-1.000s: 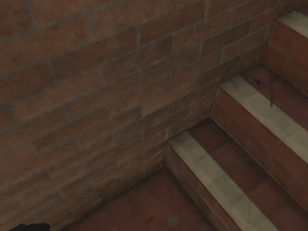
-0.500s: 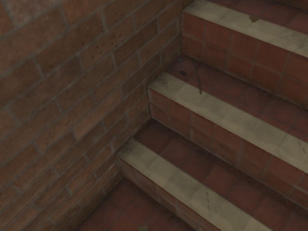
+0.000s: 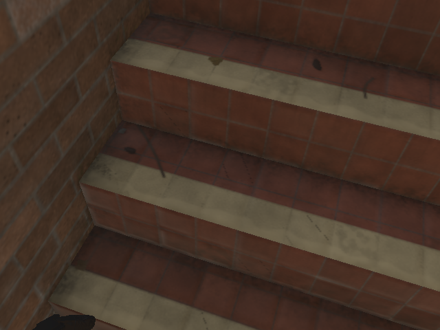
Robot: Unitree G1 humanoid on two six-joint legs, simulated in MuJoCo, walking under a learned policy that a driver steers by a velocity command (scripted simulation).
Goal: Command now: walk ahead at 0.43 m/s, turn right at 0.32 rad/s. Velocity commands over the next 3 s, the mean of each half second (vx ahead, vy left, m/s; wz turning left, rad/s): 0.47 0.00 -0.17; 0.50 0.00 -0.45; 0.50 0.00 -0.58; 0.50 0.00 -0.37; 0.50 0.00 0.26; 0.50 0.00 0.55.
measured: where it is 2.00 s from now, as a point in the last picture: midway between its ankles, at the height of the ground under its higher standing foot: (346, 85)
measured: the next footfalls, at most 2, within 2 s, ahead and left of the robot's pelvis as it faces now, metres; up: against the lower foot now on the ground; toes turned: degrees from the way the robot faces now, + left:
right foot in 0.08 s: +0.11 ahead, -0.12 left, +0.00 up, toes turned +0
left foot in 0.60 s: +0.47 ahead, +0.15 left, +0.21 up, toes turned -4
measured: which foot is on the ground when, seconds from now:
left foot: down 0.00-0.08, up 0.10-0.58, down 0.60-1.00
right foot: up 0.00-0.06, down 0.08-0.62, up 0.64-1.00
